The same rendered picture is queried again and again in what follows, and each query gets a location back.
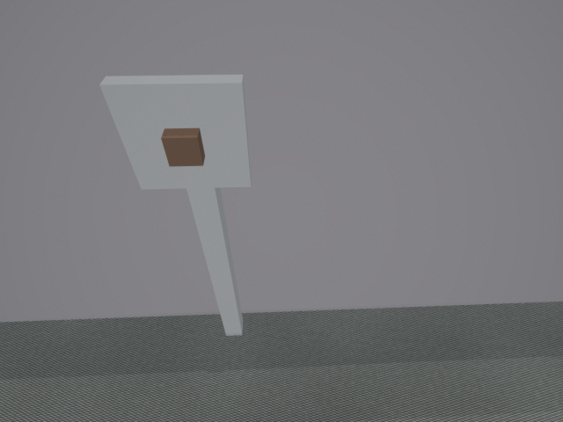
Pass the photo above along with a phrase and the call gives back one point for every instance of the button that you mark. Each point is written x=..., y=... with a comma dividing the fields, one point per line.
x=183, y=146

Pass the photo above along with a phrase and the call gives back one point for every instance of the panel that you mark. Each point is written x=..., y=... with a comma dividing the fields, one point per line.
x=142, y=107

